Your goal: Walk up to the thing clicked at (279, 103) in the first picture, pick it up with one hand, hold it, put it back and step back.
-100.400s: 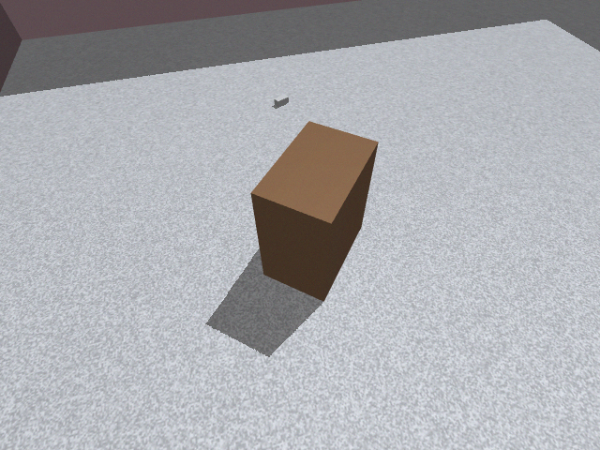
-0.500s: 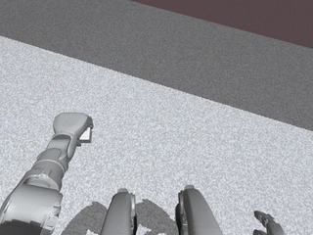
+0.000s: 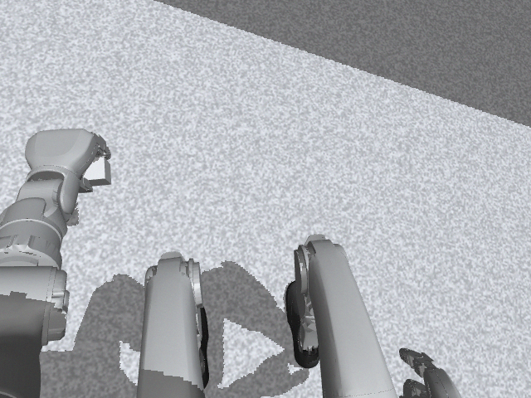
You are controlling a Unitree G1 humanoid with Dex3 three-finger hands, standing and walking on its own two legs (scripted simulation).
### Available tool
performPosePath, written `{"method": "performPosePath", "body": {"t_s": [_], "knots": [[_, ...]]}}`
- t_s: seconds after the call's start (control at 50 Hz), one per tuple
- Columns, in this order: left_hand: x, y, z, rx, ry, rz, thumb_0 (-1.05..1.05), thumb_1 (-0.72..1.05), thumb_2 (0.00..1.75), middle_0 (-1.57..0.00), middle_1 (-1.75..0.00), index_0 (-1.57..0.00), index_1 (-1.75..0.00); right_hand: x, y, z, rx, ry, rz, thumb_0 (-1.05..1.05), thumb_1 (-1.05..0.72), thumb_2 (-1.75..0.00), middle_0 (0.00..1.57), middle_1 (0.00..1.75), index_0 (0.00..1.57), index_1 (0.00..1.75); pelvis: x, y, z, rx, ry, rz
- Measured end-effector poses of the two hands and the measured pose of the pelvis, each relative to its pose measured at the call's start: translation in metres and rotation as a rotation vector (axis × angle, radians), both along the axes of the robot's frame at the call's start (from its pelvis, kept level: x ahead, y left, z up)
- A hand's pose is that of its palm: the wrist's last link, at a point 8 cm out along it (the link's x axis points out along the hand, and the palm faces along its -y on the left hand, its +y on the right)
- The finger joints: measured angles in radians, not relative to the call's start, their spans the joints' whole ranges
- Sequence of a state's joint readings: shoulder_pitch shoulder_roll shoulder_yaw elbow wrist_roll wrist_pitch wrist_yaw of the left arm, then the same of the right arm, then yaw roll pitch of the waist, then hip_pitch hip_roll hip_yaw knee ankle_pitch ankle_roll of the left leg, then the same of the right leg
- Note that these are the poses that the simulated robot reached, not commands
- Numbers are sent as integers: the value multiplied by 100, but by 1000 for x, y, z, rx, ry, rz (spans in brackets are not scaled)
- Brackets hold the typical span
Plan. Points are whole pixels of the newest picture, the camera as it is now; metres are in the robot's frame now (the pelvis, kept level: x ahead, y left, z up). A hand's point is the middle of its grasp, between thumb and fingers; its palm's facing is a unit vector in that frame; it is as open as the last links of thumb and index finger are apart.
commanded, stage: crouch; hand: left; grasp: from above
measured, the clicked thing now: (83, 173) +0.46 +0.27 -0.19
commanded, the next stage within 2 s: lower in 0.88 s
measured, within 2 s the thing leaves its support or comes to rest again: neither
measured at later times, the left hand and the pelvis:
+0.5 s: hand (88, 176) +0.47 +0.28 -0.24, palm faces -0.47 -0.02 -0.88, open 6.8 cm; pelvis -0.01 +0.00 -0.09, yaw -2 degrees
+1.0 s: hand (93, 175) +0.48 +0.29 -0.29, palm faces -0.47 -0.01 -0.88, open 6.8 cm; pelvis -0.01 +0.00 -0.13, yaw -4 degrees
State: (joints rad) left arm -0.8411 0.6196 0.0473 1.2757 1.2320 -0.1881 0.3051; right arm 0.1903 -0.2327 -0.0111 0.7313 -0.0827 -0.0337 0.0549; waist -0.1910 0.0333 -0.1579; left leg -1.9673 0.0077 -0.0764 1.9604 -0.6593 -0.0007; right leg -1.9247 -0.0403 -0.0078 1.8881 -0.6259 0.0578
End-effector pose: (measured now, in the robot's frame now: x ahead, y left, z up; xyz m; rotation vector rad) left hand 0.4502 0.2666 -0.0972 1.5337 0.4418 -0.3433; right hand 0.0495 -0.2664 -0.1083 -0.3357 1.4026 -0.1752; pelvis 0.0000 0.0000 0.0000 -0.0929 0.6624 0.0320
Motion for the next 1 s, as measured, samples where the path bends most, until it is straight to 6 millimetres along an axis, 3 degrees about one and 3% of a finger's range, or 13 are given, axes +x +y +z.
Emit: {"method": "performPosePath", "body": {"t_s": [0.1, 0.24, 0.68, 1.0], "knots": [[7, 6, -28, 1, -28, -1, 2, 51, 1, -102, -13, -103, -8, 10, -11, -19, -14, 6, 47, 0, -90, -90, 20, 30, 20, 30, 0, -3, -24, -8, 5, 0], [15, 12, -50, 16, -33, 20, 2, 50, 3, -102, -13, -103, -9, 14, -21, -36, -23, 6, 70, 0, -91, -90, 20, 30, 20, 30, -2, -4, -47, -16, -5, -9], [31, 19, -112, 4, -12, 2, 2, 52, 0, -100, -15, -102, -9, -46, -8, -84, -9, 129, 28, 0, -91, -90, 20, 30, 20, 30, -14, 0, -109, -47, -49, -25], [41, 25, -140, 10, -7, 10, 2, 51, 0, -103, -11, -103, -6, -44, -4, -98, -8, 150, 57, 0, -91, -90, 20, 30, 20, 30, -11, 1, -127, -64, -48, -31]]}}
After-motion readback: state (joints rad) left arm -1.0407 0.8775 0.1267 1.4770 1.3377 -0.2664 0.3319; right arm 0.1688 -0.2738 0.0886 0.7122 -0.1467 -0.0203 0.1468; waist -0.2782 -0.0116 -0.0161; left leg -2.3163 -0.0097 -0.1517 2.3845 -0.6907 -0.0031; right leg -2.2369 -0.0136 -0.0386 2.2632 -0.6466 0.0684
